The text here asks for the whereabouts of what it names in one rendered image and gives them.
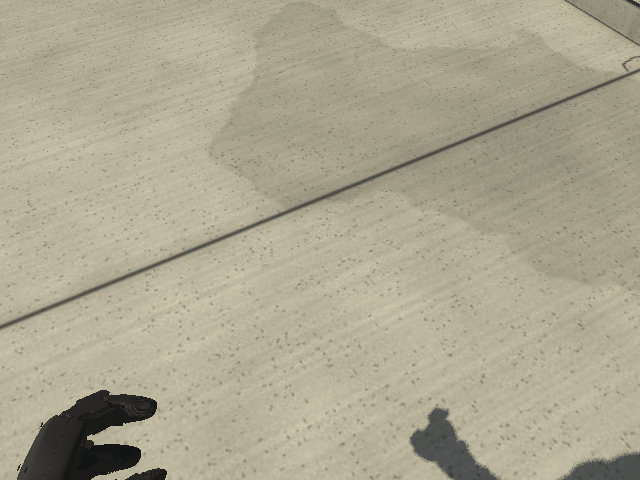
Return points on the robot left hand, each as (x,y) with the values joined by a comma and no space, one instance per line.
(61,450)

